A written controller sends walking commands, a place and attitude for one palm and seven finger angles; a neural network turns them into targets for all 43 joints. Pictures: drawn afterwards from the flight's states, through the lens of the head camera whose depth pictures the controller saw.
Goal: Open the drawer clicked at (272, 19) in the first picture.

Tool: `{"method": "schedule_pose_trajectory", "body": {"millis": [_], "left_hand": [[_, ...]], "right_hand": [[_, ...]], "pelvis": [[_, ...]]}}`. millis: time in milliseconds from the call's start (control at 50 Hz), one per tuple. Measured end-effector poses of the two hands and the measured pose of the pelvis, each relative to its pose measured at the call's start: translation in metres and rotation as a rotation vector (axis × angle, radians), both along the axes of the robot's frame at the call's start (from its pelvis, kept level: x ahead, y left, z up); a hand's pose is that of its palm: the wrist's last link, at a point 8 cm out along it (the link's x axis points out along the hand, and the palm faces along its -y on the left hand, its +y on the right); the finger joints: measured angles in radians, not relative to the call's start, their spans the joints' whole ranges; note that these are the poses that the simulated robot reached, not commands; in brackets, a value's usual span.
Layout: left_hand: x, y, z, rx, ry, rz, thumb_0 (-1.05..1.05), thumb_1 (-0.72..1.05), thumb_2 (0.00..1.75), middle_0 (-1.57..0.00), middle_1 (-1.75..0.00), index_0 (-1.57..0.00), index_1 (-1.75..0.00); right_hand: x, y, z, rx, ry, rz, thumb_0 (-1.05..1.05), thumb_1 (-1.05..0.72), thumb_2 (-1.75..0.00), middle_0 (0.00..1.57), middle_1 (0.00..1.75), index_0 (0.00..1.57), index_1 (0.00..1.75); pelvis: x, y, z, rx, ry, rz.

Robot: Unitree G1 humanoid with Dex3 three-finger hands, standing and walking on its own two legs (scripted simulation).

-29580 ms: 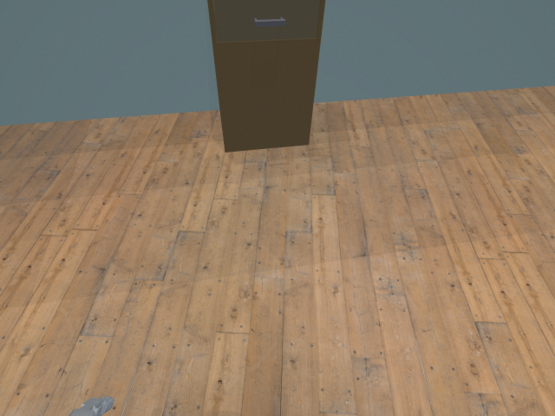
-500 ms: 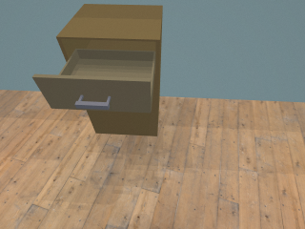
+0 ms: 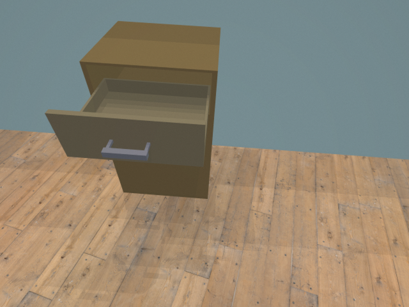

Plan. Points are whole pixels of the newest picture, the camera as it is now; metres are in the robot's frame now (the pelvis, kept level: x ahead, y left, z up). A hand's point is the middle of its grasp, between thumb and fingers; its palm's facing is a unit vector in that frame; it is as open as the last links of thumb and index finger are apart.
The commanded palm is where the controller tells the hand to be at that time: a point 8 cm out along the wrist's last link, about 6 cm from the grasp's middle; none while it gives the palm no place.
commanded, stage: come to a stop and stand still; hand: left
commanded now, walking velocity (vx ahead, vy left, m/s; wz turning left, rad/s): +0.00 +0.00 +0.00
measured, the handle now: (127, 149) +0.55 +0.26 -0.05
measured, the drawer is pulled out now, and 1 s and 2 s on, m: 0.30 0.30 0.30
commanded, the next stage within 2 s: look again from close up in 0.60 s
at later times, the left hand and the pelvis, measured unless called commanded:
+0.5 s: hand out of the picture +0.04 +0.26 -0.15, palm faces +0.01 -0.95 -0.30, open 7.4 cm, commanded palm none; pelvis -0.02 +0.03 +0.01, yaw +0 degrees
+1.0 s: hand out of the picture -0.01 +0.22 -0.17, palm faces -0.01 -0.97 -0.23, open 7.4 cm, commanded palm none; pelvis -0.04 +0.02 +0.01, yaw +0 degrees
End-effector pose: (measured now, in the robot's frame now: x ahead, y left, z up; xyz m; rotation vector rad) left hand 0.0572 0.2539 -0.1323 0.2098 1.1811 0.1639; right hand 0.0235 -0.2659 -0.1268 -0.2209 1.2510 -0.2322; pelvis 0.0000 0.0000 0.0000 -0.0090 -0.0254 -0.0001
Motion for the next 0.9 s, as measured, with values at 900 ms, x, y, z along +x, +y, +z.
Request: {"method": "schedule_pose_trajectory", "body": {"millis": [900], "left_hand": [[-0.073, 0.022, 0.0, -0.01, 0.139, 0.006, 0.0, 0.9, 0.9, -0.21, -0.3, -0.2, -0.29]], "right_hand": [[-0.029, 0.026, 0.003, 0.023, 0.05, 0.035, 0.01, -0.91, -0.9, 0.2, 0.3, 0.2, 0.3]], "pelvis": [[-0.033, 0.023, 0.009, 0.01, -0.032, -0.005]]}}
